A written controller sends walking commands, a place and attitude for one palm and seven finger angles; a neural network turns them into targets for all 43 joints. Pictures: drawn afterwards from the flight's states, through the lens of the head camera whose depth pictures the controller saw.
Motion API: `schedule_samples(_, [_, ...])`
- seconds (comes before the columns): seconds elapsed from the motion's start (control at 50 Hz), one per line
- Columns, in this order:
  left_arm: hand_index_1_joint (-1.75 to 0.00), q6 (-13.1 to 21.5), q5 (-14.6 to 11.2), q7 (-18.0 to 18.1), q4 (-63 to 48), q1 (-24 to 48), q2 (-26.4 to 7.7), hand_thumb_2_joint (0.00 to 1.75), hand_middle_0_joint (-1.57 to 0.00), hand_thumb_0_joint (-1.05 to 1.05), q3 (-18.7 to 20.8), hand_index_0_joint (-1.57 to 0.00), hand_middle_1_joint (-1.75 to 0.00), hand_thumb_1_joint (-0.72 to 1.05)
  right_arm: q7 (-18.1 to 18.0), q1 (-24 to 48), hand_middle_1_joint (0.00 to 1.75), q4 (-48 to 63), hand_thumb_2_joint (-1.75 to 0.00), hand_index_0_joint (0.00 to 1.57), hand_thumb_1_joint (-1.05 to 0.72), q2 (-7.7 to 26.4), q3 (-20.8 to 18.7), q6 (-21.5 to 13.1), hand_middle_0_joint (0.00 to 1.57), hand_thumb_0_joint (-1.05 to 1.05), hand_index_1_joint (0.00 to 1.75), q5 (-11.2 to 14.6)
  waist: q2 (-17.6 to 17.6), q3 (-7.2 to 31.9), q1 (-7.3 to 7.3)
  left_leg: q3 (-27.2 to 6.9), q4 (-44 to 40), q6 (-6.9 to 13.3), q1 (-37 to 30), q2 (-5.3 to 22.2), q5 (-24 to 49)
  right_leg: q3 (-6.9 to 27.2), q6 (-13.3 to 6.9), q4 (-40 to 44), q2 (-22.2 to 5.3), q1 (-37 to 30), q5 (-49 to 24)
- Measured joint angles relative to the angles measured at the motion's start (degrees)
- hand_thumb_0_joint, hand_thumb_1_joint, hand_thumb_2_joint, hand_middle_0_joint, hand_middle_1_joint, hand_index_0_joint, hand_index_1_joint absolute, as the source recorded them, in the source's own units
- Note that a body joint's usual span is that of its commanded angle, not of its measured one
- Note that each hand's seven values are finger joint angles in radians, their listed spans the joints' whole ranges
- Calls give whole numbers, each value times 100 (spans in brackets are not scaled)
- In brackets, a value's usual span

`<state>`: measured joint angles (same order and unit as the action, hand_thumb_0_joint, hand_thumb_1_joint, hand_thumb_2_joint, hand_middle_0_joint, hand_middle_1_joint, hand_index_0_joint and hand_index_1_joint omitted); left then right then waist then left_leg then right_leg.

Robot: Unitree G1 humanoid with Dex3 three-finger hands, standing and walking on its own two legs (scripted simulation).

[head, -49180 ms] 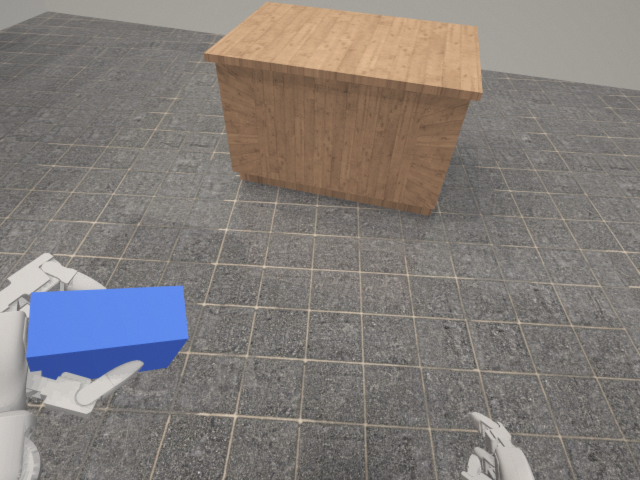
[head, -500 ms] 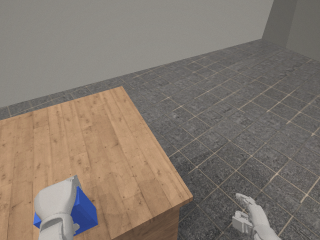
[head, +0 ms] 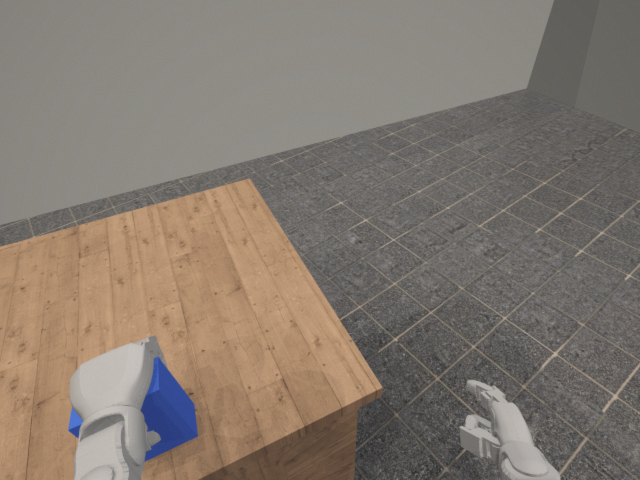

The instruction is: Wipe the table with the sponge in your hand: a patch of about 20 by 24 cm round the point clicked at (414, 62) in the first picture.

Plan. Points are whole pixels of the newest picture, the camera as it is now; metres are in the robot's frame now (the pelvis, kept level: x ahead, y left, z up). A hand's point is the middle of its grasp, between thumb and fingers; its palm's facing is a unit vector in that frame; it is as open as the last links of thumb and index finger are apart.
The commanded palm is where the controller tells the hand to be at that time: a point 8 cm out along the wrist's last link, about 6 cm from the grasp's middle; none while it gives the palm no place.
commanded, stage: lift the sponge slowly off the table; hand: left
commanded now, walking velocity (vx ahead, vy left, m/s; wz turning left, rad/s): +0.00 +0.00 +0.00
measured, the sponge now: (146, 422) +0.18 +0.28 -0.03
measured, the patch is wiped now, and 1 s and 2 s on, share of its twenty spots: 0.90 0.90 0.90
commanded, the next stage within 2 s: bring the sponge back beside the body in 0.96 s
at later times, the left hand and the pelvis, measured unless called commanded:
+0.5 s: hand (130, 381) +0.20 +0.28 +0.04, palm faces +0.01 -0.15 -0.99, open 9.7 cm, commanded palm +0.17 +0.28 +0.12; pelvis +0.00 -0.01 +0.00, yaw +0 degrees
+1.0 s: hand (120, 365) +0.20 +0.28 +0.07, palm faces +0.04 -0.14 -0.99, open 9.7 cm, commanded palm +0.18 +0.28 +0.14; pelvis +0.01 -0.01 +0.01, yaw +0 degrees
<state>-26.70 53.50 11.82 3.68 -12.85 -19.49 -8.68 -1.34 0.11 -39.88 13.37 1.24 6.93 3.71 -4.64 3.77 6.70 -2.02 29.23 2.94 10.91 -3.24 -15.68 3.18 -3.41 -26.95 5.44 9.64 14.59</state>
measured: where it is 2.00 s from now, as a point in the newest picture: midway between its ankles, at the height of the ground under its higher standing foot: outside the picture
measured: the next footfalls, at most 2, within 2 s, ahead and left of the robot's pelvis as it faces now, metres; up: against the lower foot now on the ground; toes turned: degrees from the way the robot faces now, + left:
none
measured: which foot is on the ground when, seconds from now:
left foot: down 0.00-1.00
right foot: down 0.00-1.00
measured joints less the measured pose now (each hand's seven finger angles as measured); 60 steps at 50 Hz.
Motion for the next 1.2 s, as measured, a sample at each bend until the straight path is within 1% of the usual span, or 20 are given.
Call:
schedule_samples(0.1, [-138,24,-31,-97,-13,80,-73,105,-76,-1,89,-78,-137,-48,-31,-23,30,-22,-90,20,-91,40,-10,-23,20,2,30,1,-15,-44,-23,1,-94,-25,-84,25,50,10,-24,94,20,-80,-58])
schedule_samples(0.22, [-138,41,-90,-196,-154,9,-154,105,-76,-1,202,-78,-137,-48,-47,-50,30,-40,-90,20,-91,80,-31,-41,20,2,30,4,-38,-64,-48,12,-180,-49,-178,56,75,31,-46,191,46,-171,-102])
schedule_samples(0.46, [-138,33,-147,-372,-529,-54,-272,105,-76,-1,267,-78,-137,-48,-91,5,30,-30,-90,20,-91,104,-41,-94,20,2,30,-11,-67,-138,3,-5,-281,-71,-317,79,84,30,-75,314,66,-321,-126])
schedule_samples(0.62, [-138,-113,-194,-505,-815,-116,-382,105,-76,-1,348,-78,-137,-48,-69,112,30,31,-90,20,-91,69,22,-65,20,2,30,-1,-63,-132,9,-7,-335,-73,-396,80,75,37,-78,370,66,-401,-119])
schedule_samples(0.74, [-138,-218,-226,-635,-1190,-237,-417,105,-76,-1,338,-78,-137,-48,-39,158,30,111,-90,20,-91,90,28,-43,20,2,30,-10,-88,-142,29,-10,-358,-57,-449,63,71,40,-65,391,50,-455,-110])
schedule_samples(0.8, [-138,-277,-193,-669,-1324,-255,-431,105,-76,-1,272,-78,-137,-48,-36,179,30,129,-90,20,-91,101,38,-25,20,2,30,-7,-98,-148,40,-15,-375,-48,-467,47,81,36,-54,394,34,-470,-107])
schedule_samples(0.92, [-138,-385,-171,-729,-1334,-86,-465,105,-77,-1,190,-78,-137,-48,-40,235,30,109,-90,20,-91,86,91,14,20,2,30,8,-98,-184,59,-23,-424,-37,-499,21,125,29,-41,403,7,-488,-121])
schedule_samples(1.04, [-138,-510,-167,-827,-1110,161,-488,105,-76,-1,191,-78,-137,-48,-48,238,30,116,-90,20,-91,57,152,25,20,2,30,27,-87,-209,27,-33,-456,-36,-480,12,164,20,-36,422,-4,-466,-148])
schedule_samples(1.14, [-138,-420,-172,-878,-1112,173,-476,105,-76,-1,195,-78,-137,-48,-53,182,30,132,-90,20,-91,64,153,3,20,2,30,11,-94,-224,3,-14,-461,-30,-464,14,167,40,-31,425,-2,-444,-157])
schedule_samples(1.2, [-138,-374,-164,-847,-1220,128,-473,105,-76,-1,184,-78,-137,-48,-36,138,30,124,-90,20,-91,84,129,-7,20,2,30,6,-104,-225,0,2,-467,-26,-472,13,162,57,-29,419,-3,-443,-152])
